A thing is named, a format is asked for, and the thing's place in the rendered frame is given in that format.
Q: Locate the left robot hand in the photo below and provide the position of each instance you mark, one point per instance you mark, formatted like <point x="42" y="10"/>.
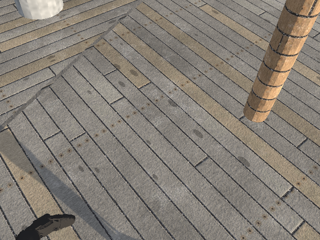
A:
<point x="44" y="225"/>

